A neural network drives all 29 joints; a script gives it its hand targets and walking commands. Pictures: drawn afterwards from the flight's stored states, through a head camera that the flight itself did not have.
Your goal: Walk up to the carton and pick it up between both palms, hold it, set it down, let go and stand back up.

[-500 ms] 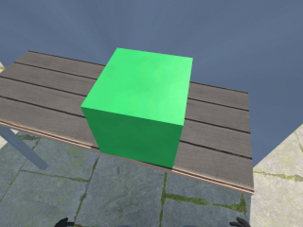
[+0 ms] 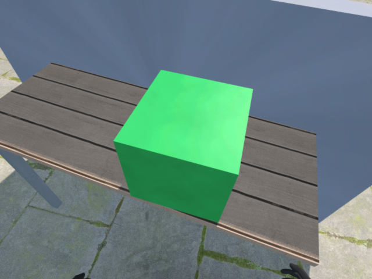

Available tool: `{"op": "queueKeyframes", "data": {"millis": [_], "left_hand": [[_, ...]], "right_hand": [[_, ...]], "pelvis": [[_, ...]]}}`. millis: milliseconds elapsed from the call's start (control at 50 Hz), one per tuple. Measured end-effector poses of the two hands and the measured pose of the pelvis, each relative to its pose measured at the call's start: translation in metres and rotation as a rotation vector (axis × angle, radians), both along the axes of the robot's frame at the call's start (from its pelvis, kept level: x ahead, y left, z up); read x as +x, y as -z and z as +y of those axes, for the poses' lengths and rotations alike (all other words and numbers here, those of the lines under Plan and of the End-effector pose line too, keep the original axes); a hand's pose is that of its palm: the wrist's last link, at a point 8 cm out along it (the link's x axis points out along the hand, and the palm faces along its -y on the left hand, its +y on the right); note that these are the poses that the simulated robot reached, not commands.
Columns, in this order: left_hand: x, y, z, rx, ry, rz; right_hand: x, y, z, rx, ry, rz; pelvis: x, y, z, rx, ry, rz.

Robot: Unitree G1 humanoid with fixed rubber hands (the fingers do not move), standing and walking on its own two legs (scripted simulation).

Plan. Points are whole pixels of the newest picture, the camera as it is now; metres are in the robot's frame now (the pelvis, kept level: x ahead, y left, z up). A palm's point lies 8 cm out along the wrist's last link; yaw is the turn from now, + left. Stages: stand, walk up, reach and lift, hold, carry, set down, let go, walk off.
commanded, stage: walk up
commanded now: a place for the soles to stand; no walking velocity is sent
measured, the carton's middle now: (189, 145) +0.44 +0.01 +0.01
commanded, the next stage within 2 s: none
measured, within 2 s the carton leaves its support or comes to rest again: neither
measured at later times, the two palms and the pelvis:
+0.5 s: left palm out of the picture +0.07 +0.27 -0.10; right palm out of the picture +0.12 -0.26 -0.10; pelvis +0.00 +0.00 +0.00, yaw +1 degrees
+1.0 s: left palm out of the picture +0.04 +0.45 -0.14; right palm out of the picture +0.11 -0.11 -0.13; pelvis -0.01 +0.14 -0.03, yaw -7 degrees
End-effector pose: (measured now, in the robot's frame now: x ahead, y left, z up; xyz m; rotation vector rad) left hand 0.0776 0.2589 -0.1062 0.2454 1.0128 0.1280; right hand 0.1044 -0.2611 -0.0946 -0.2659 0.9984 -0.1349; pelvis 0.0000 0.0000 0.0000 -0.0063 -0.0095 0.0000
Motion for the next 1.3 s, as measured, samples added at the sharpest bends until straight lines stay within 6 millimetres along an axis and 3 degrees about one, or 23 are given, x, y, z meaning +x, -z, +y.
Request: {"op": "queueKeyframes", "data": {"millis": [200, 560, 620, 740, 800, 860, 940, 1000, 1100, 1160, 1220, 1300], "left_hand": [[0.006, -0.011, 0.009, 0.033, -0.012, -0.022], [-0.009, -0.007, 0.006, 0.026, -0.025, -0.004], [-0.019, -0.006, 0.010, 0.063, -0.020, 0.012], [-0.074, -0.008, 0.050, 0.167, -0.043, 0.184], [-0.095, -0.012, 0.079, 0.196, -0.061, 0.242], [-0.102, -0.007, 0.114, 0.210, -0.066, 0.275], [-0.080, 0.016, 0.167, 0.207, -0.032, 0.254], [-0.040, 0.030, 0.188, 0.181, -0.002, 0.181], [0.039, 0.012, 0.184, 0.119, 0.097, 0.025], [0.073, -0.003, 0.181, 0.103, 0.177, -0.033], [0.094, -0.008, 0.184, 0.109, 0.247, -0.040], [0.106, -0.002, 0.179, 0.091, 0.304, -0.011]], "right_hand": [[0.028, 0.002, 0.016, 0.046, -0.040, -0.055], [0.011, 0.003, 0.003, 0.023, -0.033, -0.014], [0.014, 0.003, 0.002, 0.000, -0.078, -0.009], [0.028, 0.002, 0.020, -0.010, -0.091, -0.036], [0.035, 0.005, 0.043, 0.008, -0.088, -0.050], [0.042, 0.012, 0.075, 0.034, -0.079, -0.063], [0.037, 0.024, 0.124, 0.050, -0.048, -0.074], [0.007, 0.031, 0.150, 0.043, 0.002, -0.037], [-0.048, 0.019, 0.156, -0.007, 0.165, 0.030], [-0.071, 0.012, 0.156, -0.046, 0.229, 0.041], [-0.088, 0.007, 0.161, -0.077, 0.265, 0.039], [-0.114, 0.001, 0.169, -0.095, 0.311, 0.062]], "pelvis": [[0.004, 0.000, 0.003, 0.000, -0.008, -0.009], [-0.003, 0.000, -0.002, 0.002, -0.026, -0.014], [-0.005, 0.002, 0.001, -0.011, -0.007, -0.016], [-0.009, 0.002, 0.029, -0.002, 0.027, -0.033], [-0.010, 0.004, 0.051, -0.015, 0.042, -0.040], [-0.010, 0.011, 0.079, -0.032, 0.050, -0.043], [-0.007, 0.028, 0.120, -0.021, 0.069, -0.055], [-0.006, 0.034, 0.143, -0.002, 0.117, -0.083], [0.001, 0.017, 0.170, -0.016, 0.152, -0.073], [0.003, 0.010, 0.182, -0.014, 0.185, -0.061], [0.003, 0.007, 0.188, -0.008, 0.223, -0.057], [0.002, 0.005, 0.188, -0.009, 0.273, -0.058]]}}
